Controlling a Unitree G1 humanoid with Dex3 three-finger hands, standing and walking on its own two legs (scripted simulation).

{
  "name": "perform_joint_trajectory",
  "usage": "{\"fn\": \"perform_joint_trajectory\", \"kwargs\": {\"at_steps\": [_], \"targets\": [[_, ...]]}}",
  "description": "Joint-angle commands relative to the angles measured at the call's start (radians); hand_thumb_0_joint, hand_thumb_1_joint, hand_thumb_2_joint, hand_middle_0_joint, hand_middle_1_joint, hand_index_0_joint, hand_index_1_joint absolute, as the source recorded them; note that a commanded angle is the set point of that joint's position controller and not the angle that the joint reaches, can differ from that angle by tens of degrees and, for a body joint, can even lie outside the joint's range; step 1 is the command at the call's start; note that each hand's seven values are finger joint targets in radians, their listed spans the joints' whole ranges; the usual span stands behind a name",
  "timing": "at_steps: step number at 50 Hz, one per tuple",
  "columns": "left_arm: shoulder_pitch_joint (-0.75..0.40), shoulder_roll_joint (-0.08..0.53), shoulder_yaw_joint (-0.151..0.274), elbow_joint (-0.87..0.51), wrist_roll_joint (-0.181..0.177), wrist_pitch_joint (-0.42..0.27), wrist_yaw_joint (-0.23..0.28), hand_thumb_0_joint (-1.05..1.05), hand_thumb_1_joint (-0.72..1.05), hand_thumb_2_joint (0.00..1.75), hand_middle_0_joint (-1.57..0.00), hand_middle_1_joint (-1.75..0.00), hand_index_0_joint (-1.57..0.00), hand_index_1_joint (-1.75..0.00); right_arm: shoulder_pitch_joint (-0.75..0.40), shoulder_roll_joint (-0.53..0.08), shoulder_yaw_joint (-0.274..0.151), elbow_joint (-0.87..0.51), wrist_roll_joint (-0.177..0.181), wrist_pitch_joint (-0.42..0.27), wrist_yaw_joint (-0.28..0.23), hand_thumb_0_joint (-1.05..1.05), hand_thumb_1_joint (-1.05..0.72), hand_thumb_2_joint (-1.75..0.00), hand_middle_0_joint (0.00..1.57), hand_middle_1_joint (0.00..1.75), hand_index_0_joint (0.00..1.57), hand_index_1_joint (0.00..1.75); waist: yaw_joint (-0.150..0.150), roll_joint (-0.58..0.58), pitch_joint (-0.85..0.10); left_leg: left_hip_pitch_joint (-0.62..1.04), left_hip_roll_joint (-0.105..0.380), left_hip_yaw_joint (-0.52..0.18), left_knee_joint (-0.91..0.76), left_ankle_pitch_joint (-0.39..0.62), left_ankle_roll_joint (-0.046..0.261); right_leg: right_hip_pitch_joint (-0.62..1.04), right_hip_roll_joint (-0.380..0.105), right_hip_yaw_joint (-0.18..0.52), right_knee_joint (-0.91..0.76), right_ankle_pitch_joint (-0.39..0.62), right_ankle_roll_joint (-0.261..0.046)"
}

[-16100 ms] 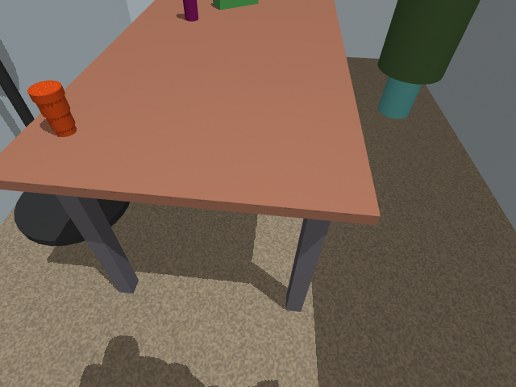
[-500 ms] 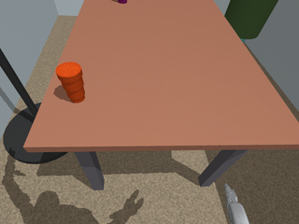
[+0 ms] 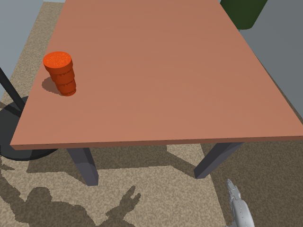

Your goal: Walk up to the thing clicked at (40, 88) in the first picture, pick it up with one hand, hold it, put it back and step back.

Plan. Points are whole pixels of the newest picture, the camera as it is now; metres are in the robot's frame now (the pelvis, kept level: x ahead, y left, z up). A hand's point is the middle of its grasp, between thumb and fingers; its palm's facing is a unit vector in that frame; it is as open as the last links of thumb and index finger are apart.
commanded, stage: go down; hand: left
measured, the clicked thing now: (63, 76) +0.56 +0.20 +0.05
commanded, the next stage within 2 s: approach in 0.64 s
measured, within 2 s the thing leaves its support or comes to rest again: neither
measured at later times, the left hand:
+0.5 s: hand out of the picture +0.45 +0.39 +0.17, palm faces +0.23 -0.97 +0.01, open 17.5 cm
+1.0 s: hand out of the picture +0.45 +0.38 +0.13, palm faces +0.19 -0.98 +0.00, open 17.5 cm
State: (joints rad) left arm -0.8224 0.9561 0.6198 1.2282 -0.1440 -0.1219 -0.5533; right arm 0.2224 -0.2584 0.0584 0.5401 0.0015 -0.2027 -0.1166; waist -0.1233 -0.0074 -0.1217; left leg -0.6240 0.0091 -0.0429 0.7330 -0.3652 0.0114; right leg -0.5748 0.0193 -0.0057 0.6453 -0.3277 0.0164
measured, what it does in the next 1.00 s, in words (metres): stands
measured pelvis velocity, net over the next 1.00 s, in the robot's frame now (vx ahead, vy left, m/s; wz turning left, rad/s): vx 0.01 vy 0.01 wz -0.01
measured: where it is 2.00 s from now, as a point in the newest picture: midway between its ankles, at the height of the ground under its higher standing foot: outside the picture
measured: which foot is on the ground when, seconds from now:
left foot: down 0.00-1.00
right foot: down 0.00-1.00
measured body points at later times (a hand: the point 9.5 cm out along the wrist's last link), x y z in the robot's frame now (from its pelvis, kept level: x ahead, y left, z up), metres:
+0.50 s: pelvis +0.00 +0.01 -0.01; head +0.09 +0.04 +0.43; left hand +0.43 +0.45 +0.17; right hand +0.16 -0.25 -0.06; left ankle -0.01 +0.11 -0.72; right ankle -0.02 -0.14 -0.72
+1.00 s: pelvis +0.01 +0.01 -0.02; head +0.10 +0.05 +0.42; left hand +0.44 +0.43 +0.13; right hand +0.16 -0.23 -0.07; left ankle -0.01 +0.11 -0.72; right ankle -0.02 -0.14 -0.72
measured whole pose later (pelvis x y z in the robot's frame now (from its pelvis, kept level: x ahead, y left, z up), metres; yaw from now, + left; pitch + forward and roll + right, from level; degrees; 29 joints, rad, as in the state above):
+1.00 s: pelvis +0.01 +0.01 -0.02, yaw -1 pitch +19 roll -4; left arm -0.89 0.96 0.56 1.28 -0.12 -0.12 -0.53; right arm 0.28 -0.24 0.10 0.40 -0.01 -0.16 -0.05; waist -0.14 0.00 -0.15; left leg -0.77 0.02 -0.05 0.88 -0.44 0.02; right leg -0.70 0.03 -0.01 0.76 -0.38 0.03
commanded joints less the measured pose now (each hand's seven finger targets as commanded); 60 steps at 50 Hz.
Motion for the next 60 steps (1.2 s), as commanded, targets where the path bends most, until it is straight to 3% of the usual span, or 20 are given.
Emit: {"fn": "perform_joint_trajectory", "kwargs": {"at_steps": [1,4,8,12,15,16,19,29,32,33,36,37,38,42,45,46,49,53,59,60], "targets": [[-0.379,0.395,0.023,-0.198,-0.017,-0.067,-0.011,0.00,-0.56,0.11,-0.04,-0.05,-0.03,-0.06,-0.005,-0.157,-0.069,-0.150,0.005,-0.048,-0.010,0.00,0.56,-0.05,0.05,0.05,0.05,0.05,0.008,0.224,-0.383,0.345,0.014,-0.012,-0.031,0.450,0.001,0.020,0.006,-0.023,-0.035,0.274,-0.038],[-0.399,0.408,0.026,-0.203,-0.016,-0.063,-0.002,0.00,-0.55,0.11,-0.04,-0.05,-0.03,-0.07,0.001,-0.163,-0.076,-0.160,0.005,-0.046,-0.008,0.00,0.56,-0.05,0.05,0.05,0.05,0.05,0.007,0.228,-0.382,0.330,0.011,-0.008,-0.023,0.435,0.001,0.018,0.007,-0.020,-0.028,0.269,-0.039],[-0.417,0.430,0.034,-0.205,-0.009,-0.063,-0.003,0.00,-0.54,0.11,-0.04,-0.05,-0.03,-0.06,0.000,-0.163,-0.072,-0.177,0.006,-0.044,-0.006,0.00,0.56,-0.05,0.05,0.05,0.05,0.05,0.005,0.240,-0.414,0.339,0.017,-0.013,0.002,0.505,-0.001,0.019,0.007,-0.021,-0.014,0.310,-0.040],[-0.418,0.436,0.025,-0.182,0.003,-0.059,0.000,0.00,-0.54,0.12,-0.04,-0.05,-0.03,-0.06,-0.015,-0.142,-0.053,-0.174,0.008,-0.039,-0.003,0.00,0.55,-0.05,0.05,0.05,0.05,0.05,0.013,0.261,-0.392,0.300,0.013,-0.010,0.009,0.486,0.002,0.015,0.005,-0.016,-0.007,0.298,-0.040],[-0.427,0.443,0.028,-0.157,0.001,-0.054,0.005,0.00,-0.54,0.11,-0.04,-0.05,-0.03,-0.06,-0.018,-0.166,-0.070,-0.210,0.008,-0.037,-0.003,0.00,0.55,-0.05,0.05,0.05,0.05,0.05,0.003,0.234,-0.402,0.283,0.017,-0.013,0.015,0.470,0.001,0.025,0.011,-0.019,0.003,0.293,-0.041],[-0.424,0.445,0.026,-0.155,0.006,-0.054,0.004,0.00,-0.56,0.12,-0.04,-0.05,-0.03,-0.07,-0.024,-0.137,-0.038,-0.217,0.008,-0.033,0.000,0.00,0.55,-0.05,0.05,0.05,0.05,0.05,0.010,0.240,-0.408,0.272,0.015,-0.010,0.018,0.471,0.004,0.032,0.009,-0.017,0.004,0.298,-0.040],[-0.436,0.463,0.031,-0.151,0.012,-0.054,0.001,0.00,-0.55,0.10,-0.04,-0.05,-0.04,-0.06,0.010,-0.180,-0.085,-0.222,0.007,-0.029,-0.003,0.00,0.55,-0.05,0.05,0.05,0.05,0.05,-0.007,0.241,-0.426,0.301,0.024,-0.019,0.025,0.491,-0.004,0.000,0.015,-0.024,0.013,0.289,-0.043],[-0.472,0.468,0.022,-0.162,0.030,-0.039,0.006,0.00,-0.55,0.12,-0.04,-0.05,-0.03,-0.07,0.021,-0.152,-0.058,-0.237,0.007,-0.021,0.011,0.00,0.55,-0.05,0.05,0.05,0.05,0.05,0.002,0.295,-0.433,0.317,0.032,-0.025,0.049,0.565,-0.013,-0.030,0.019,-0.023,0.031,0.296,-0.046],[-0.481,0.473,0.022,-0.158,0.032,-0.039,0.005,0.00,-0.55,0.13,-0.04,-0.06,-0.03,-0.08,0.042,-0.171,-0.077,-0.237,0.005,-0.018,0.010,0.00,0.55,-0.05,0.05,0.05,0.05,0.05,-0.013,0.297,-0.445,0.321,0.030,-0.021,0.055,0.570,-0.013,-0.022,0.018,-0.022,0.032,0.315,-0.046],[-0.475,0.482,0.021,-0.162,0.039,-0.037,0.008,0.00,-0.53,0.11,-0.04,-0.05,-0.03,-0.06,0.019,-0.158,-0.061,-0.254,0.005,-0.018,0.014,0.00,0.55,-0.05,0.05,0.05,0.05,0.05,0.002,0.292,-0.438,0.306,0.026,-0.018,0.055,0.558,-0.009,-0.017,0.017,-0.018,0.030,0.312,-0.045],[-0.442,0.466,0.020,-0.129,0.040,-0.030,0.009,0.00,-0.54,0.12,-0.04,-0.06,-0.04,-0.07,0.055,-0.167,-0.075,-0.262,0.004,-0.015,0.017,0.00,0.55,-0.05,0.05,0.05,0.05,0.05,-0.009,0.273,-0.436,0.320,0.031,-0.020,0.059,0.589,-0.011,-0.019,0.022,-0.024,0.034,0.328,-0.045],[-0.444,0.459,0.014,-0.148,0.039,-0.033,0.005,0.00,-0.53,0.18,-0.05,-0.08,-0.02,-0.12,0.058,-0.146,-0.053,-0.247,0.003,-0.013,0.023,0.00,0.55,-0.05,0.05,0.05,0.05,0.05,0.002,0.286,-0.430,0.313,0.033,-0.023,0.059,0.592,-0.014,-0.025,0.022,-0.026,0.035,0.316,-0.045],[-0.431,0.475,0.024,-0.153,0.040,-0.032,0.008,0.00,-0.51,0.11,-0.04,-0.05,-0.02,-0.08,0.043,-0.156,-0.057,-0.288,0.005,-0.016,0.026,0.00,0.57,-0.05,0.05,0.05,0.05,0.05,0.008,0.282,-0.439,0.313,0.031,-0.022,0.057,0.594,-0.012,-0.014,0.022,-0.024,0.035,0.312,-0.046],[-0.364,0.377,-0.010,-0.106,0.025,-0.031,-0.003,0.00,-0.54,0.11,-0.04,-0.05,-0.02,-0.07,0.072,-0.112,-0.020,-0.247,0.005,-0.007,0.040,0.00,0.57,-0.05,0.05,0.05,0.05,0.05,0.001,0.243,-0.396,0.277,0.036,-0.026,0.065,0.618,-0.007,-0.039,0.028,-0.030,0.049,0.325,-0.044],[-0.384,0.311,-0.034,-0.125,0.006,-0.047,0.000,0.00,-0.56,0.11,-0.04,-0.05,-0.02,-0.08,0.048,-0.148,-0.050,-0.262,0.000,-0.012,0.042,0.00,0.57,-0.05,0.05,0.05,0.05,0.05,-0.021,0.237,-0.401,0.281,0.040,-0.027,0.078,0.579,-0.004,-0.086,0.028,-0.031,0.060,0.295,-0.041],[-0.400,0.282,-0.049,-0.141,0.003,-0.054,0.004,0.00,-0.54,0.11,-0.04,-0.04,-0.01,-0.07,0.022,-0.138,-0.038,-0.281,0.001,-0.013,0.047,0.00,0.57,-0.05,0.05,0.05,0.05,0.05,-0.020,0.248,-0.392,0.272,0.037,-0.024,0.082,0.545,-0.005,-0.100,0.025,-0.027,0.063,0.274,-0.040],[-0.441,0.213,-0.066,-0.171,-0.009,-0.083,0.029,0.00,-0.55,0.11,-0.03,-0.05,-0.01,-0.07,0.032,-0.198,-0.101,-0.317,-0.004,-0.015,0.044,0.00,0.58,-0.05,0.05,0.05,0.05,0.05,-0.054,0.250,-0.421,0.302,0.045,-0.034,0.097,0.507,-0.014,-0.161,0.027,-0.034,0.083,0.232,-0.042],[-0.491,0.101,-0.104,-0.234,-0.016,-0.120,0.082,0.00,-0.53,0.13,-0.03,-0.06,-0.01,-0.08,0.056,-0.181,-0.093,-0.338,-0.005,-0.009,0.058,0.00,0.58,-0.04,0.05,0.05,0.05,0.05,-0.073,0.260,-0.439,0.310,0.051,-0.038,0.130,0.502,-0.019,-0.232,0.026,-0.040,0.120,0.201,-0.042],[-0.504,0.104,-0.087,-0.241,0.013,-0.179,0.190,0.00,-0.58,0.14,-0.04,-0.07,-0.02,-0.10,0.142,-0.148,-0.072,-0.384,-0.016,0.029,0.091,0.00,0.57,-0.05,0.05,0.05,0.05,0.05,-0.082,0.247,-0.425,0.213,0.040,-0.032,0.177,0.436,-0.015,-0.253,0.018,-0.036,0.170,0.208,-0.042],[-0.512,0.150,-0.066,-0.263,0.022,-0.187,0.208,0.00,-0.53,0.11,-0.02,-0.05,-0.02,-0.06,0.164,-0.148,-0.081,-0.358,-0.017,0.038,0.093,0.00,0.58,-0.04,0.05,0.05,0.05,0.05,-0.073,0.274,-0.452,0.215,0.037,-0.025,0.188,0.442,-0.014,-0.240,0.018,-0.033,0.182,0.216,-0.041]]}}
